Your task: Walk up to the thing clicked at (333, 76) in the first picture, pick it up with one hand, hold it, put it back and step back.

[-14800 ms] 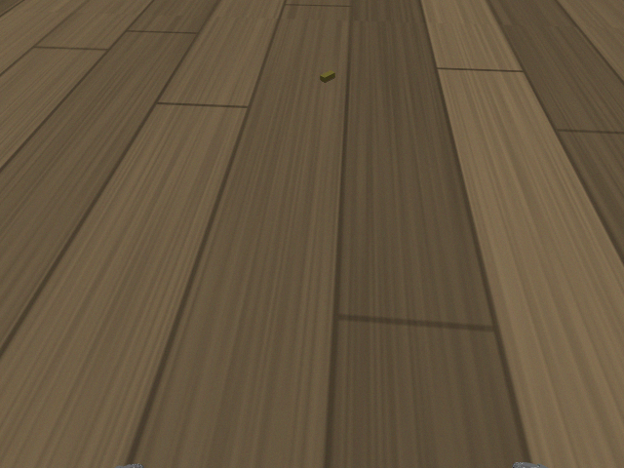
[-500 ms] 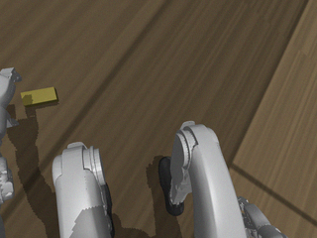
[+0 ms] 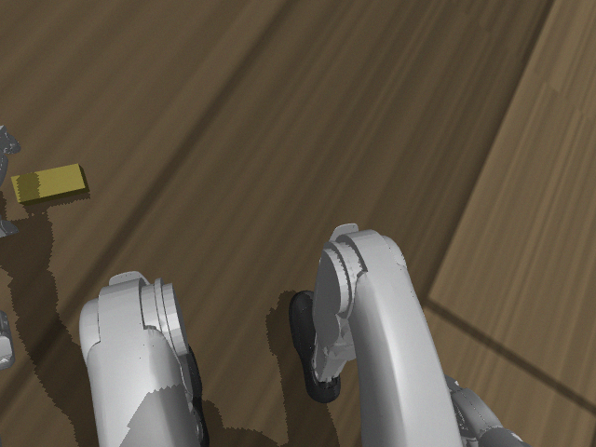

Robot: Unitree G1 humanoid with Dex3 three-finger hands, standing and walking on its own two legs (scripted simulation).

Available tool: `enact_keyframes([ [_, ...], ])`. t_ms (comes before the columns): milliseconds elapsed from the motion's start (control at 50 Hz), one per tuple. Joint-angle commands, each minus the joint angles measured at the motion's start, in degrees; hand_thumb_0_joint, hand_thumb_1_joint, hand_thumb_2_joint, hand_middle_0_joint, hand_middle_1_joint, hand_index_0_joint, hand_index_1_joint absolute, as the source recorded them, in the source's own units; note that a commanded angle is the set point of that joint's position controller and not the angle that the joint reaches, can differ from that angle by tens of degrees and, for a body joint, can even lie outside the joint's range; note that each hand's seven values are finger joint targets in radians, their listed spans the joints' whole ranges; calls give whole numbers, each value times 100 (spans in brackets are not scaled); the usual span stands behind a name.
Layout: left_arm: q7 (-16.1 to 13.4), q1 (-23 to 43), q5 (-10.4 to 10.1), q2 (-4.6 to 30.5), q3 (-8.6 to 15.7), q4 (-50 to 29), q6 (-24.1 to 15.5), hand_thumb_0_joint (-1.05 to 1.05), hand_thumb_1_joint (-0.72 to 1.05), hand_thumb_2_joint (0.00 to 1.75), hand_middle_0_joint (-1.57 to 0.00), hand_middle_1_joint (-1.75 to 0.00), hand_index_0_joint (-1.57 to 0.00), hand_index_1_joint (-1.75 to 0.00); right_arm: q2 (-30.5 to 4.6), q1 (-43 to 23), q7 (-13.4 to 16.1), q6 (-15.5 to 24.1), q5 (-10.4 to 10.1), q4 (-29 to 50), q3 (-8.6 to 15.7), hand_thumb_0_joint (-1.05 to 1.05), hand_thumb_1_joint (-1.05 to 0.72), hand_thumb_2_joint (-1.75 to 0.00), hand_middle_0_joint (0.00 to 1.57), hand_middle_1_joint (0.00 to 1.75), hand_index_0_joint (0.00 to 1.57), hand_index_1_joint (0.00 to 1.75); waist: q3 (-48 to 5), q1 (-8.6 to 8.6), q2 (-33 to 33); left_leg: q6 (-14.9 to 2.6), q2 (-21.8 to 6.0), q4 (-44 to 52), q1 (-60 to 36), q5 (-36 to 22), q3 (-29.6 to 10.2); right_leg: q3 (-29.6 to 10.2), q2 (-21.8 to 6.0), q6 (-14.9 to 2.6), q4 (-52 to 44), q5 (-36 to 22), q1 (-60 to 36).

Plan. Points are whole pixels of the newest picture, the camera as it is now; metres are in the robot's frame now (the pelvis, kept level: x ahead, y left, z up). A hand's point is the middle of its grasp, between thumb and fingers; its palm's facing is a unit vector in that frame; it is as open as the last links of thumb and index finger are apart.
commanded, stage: rise first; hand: left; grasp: from above
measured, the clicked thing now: (52, 184) +0.48 +0.29 -0.30
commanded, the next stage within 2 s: approach in 1.12 s
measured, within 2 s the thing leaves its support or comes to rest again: neither
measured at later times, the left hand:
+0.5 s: hand out of the picture +0.43 +0.33 -0.18, palm faces -0.45 -0.10 -0.89, open 11.1 cm
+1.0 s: hand out of the picture +0.43 +0.33 -0.19, palm faces -0.45 -0.10 -0.89, open 10.3 cm
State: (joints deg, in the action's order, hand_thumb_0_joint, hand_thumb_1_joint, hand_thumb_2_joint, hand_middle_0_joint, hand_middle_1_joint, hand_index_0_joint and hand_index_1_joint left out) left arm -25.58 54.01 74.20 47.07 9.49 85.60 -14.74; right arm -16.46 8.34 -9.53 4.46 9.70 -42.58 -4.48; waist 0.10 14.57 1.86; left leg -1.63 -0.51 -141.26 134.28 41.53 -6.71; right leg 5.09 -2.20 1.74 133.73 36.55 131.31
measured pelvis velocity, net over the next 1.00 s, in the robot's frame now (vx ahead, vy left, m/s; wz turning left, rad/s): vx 0.00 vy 0.00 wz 0.00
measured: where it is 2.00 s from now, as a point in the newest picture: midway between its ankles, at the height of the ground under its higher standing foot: (255, 391)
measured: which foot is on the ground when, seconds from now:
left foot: down 0.00-1.00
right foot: down 0.00-1.00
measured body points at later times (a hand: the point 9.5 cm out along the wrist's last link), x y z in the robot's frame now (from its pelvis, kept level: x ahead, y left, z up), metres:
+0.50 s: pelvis +0.00 +0.00 +0.00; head +0.24 +0.09 +0.37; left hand +0.45 +0.33 -0.13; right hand +0.06 -0.27 -0.09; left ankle +0.06 +0.12 -0.29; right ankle +0.11 -0.13 -0.28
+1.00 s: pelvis +0.00 +0.00 +0.00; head +0.24 +0.09 +0.36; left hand +0.45 +0.33 -0.14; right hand +0.05 -0.28 -0.10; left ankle +0.06 +0.12 -0.29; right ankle +0.11 -0.13 -0.28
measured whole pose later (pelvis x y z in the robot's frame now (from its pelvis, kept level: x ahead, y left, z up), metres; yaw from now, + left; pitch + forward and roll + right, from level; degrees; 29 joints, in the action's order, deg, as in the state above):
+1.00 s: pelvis +0.00 +0.00 +0.00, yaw +0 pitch +33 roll -10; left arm -25.9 54.1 75.2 48.0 9.2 86.7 -15.8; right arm -16.8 9.0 -10.1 5.5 10.3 -42.5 -5.3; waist -0.2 15.1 2.0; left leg -1.5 -0.1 -141.9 134.9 40.6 -7.1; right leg 5.3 -2.2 1.7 134.2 35.8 131.7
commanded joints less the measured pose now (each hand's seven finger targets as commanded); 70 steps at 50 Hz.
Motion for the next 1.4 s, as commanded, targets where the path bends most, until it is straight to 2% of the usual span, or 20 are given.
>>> enact_keyframes([
  [0, -192, 1499, -91, 1581, 159, -644, -41, 0, -14, 68, -46, -64, -45, -65, -1573, 1246, 39, 26, 11, 2, 483, 0, -91, -90, 20, 30, 20, 30, -3857, 14, -1921, 8, 142, 1576, -2976, -1239, 338, 426, 275, -345, -1104, -1039, -1866],
  [160, -204, 1377, -109, 1648, 214, -1117, -71, 0, -10, 64, -48, -62, -48, -62, -1555, 1242, -2, 11, -7, 23, 525, 0, -90, -90, 20, 30, 20, 30, -4241, -82, -2125, 37, 135, 1579, -3162, -1523, 371, 416, 289, -363, -1055, -1267, -2089],
  [260, -170, 1484, -85, 1357, 5, -767, -11, 0, -9, 63, -51, -59, -50, -60, -1546, 1271, 13, -3, -10, -14, 521, 0, -91, -90, 20, 30, 20, 30, -3829, 85, -1905, 0, 139, 1570, -2877, -1229, 365, 432, 285, -357, -1147, -1055, -1857],
  [360, -118, 1428, -137, 1326, -27, -890, 4, 0, -6, 62, -53, -57, -52, -58, -1584, 1239, 19, 9, -62, -7, 542, 0, -90, -90, 20, 30, 20, 30, -4001, -50, -2158, 63, 140, 1751, -3223, -1370, 268, 464, 255, -360, -1068, -1135, -1778],
  [560, -88, 1459, -52, 1299, -116, -440, -3, 0, -2, 59, -57, -54, -56, -55, -1534, 1172, 15, 31, -83, 27, 463, 0, -90, -90, 20, 30, 20, 30, -3602, 31, -1826, 1, 179, 1688, -2787, -1081, 371, 412, 277, -368, -1178, -927, -1792],
  [620, -122, 1636, 2, 1622, 103, -532, -55, 0, 1, 56, -59, -52, -58, -53, -1576, 1168, 35, 48, -30, 89, 437, 0, -90, -90, 20, 30, 20, 30, -3703, 87, -1727, -30, 185, 1568, -2750, -1090, 411, 390, 279, -340, -1209, -930, -1946],
  [760, -187, 1667, 21, 1637, 118, -419, -140, 0, 1, 55, -59, -52, -58, -52, -1631, 1193, 30, 97, 19, 34, 436, 0, -90, -90, 20, 30, 20, 30, -3699, 138, -1935, 8, 156, 1636, -2912, -1036, 305, 476, 277, -331, -1103, -866, -1745],
  [780, -182, 1704, 23, 1446, -55, -543, -158, 0, 2, 54, -61, -50, -60, -51, -1566, 1164, 16, 111, 19, 59, 415, 0, -90, -90, 20, 30, 20, 30, -3765, 121, -2039, 15, 163, 1604, -2897, -1062, 347, 459, 290, -346, -1094, -888, -1767],
  [800, -230, 1717, 11, 1698, 139, -659, -175, 0, 3, 54, -60, -50, -60, -51, -1599, 1163, 24, 104, 26, 71, 419, 0, -90, -90, 20, 30, 20, 30, -3921, 70, -2032, 10, 168, 1605, -2920, -1076, 339, 464, 290, -348, -1115, -893, -1879],
  [980, -255, 1550, 46, 1592, 66, -736, -88, 0, 4, 52, -61, -49, -61, -50, -1614, 1277, -30, 155, 26, 10, 444, 0, -90, -90, 20, 30, 20, 30, -3922, 38, -2171, 26, 167, 1570, -3032, -1261, 401, 452, 276, -350, -1056, -1069, -1812],
  [1000, -287, 1607, -1, 1828, 283, -969, -94, 0, 6, 51, -61, -50, -61, -50, -1629, 1223, -25, 153, 43, 67, 460, 0, -90, -90, 20, 30, 20, 30, -4123, 14, -2179, 22, 161, 1560, -3070, -1374, 387, 461, 278, -339, -1041, -1161, -1957],
  [1020, -265, 1383, 13, 1623, 95, -722, -50, 0, 5, 51, -62, -49, -61, -49, -1586, 1223, -33, 150, 29, 11, 440, 0, -90, -90, 20, 30, 20, 30, -4061, -25, -2127, 20, 164, 1512, -3049, -1431, 415, 430, 282, -358, -1027, -1230, -1957],
  [1040, -263, 1531, -47, 1604, 158, -686, -46, 0, 5, 51, -60, -50, -61, -50, -1616, 1225, -46, 162, 51, 52, 451, 0, -90, -90, 20, 30, 20, 30, -3942, 123, -1947, 6, 165, 1509, -2942, -1364, 388, 453, 281, -341, -1048, -1187, -1912],
  [1140, -176, 1481, -75, 1564, 122, -648, -10, 0, 5, 51, -62, -49, -62, -49, -1605, 1242, -56, 157, 29, 45, 453, 0, -90, -90, 20, 30, 20, 30, -3958, 49, -1972, 7, 171, 1575, -2859, -1292, 393, 438, 284, -362, -1109, -1105, -2003],
  [1160, -128, 1439, -101, 1325, -58, -469, -2, 0, 5, 51, -61, -50, -61, -50, -1573, 1234, -62, 160, 8, 12, 459, 0, -90, -90, 20, 30, 20, 30, -3802, 58, -1897, 6, 174, 1593, -2798, -1176, 384, 440, 285, -374, -1110, -1013, -1852],
  [1260, -40, 1367, -58, 1457, 74, -527, -20, 0, -1, 56, -53, -55, -54, -54, -1672, 1301, -57, 146, -11, 22, 520, 0, -89, -89, 20, 30, 20, 30, -3766, 87, -1943, 27, 155, 1612, -2954, -1241, 338, 458, 267, -357, -1090, -1057, -1808],
  [1280, -18, 1579, -63, 1133, -135, -704, -57, 0, -1, 56, -53, -54, -54, -54, -1609, 1290, -73, 152, -3, 49, 497, 0, -89, -89, 20, 30, 20, 30, -3836, 185, -1992, 41, 158, 1585, -3023, -1283, 347, 462, 279, -362, -1099, -1105, -1830],
  [1320, -88, 1909, -78, 1166, -143, -999, -137, 0, -2, 58, -54, -54, -54, -54, -1627, 1317, -52, 136, -27, -8, 530, 0, -89, -89, 20, 30, 20, 30, -3978, 226, -2102, 49, 144, 1629, -3099, -1228, 274, 491, 269, -361, -1097, -1078, -1786],
  [1360, -126, 2239, -91, 791, -368, -961, -166, 0, -4, 59, -52, -55, -52, -56, -1527, 1402, -74, 178, 21, -88, 451, 0, -89, -89, 20, 30, 20, 30, -3805, 481, -2120, 53, 115, 1559, -3148, -1207, 263, 533, 281, -333, -1086, -1102, -1676],
  [1380, -169, 2478, -54, 730, -476, -1092, -184, 0, -4, 59, -53, -55, -52, -56, -1568, 1392, -58, 187, 13, -75, 490, 0, -89, -89, 20, 30, 20, 30, -3925, 471, -2149, 56, 119, 1545, -3196, -1189, 267, 524, 282, -336, -1095, -1097, -1619],
])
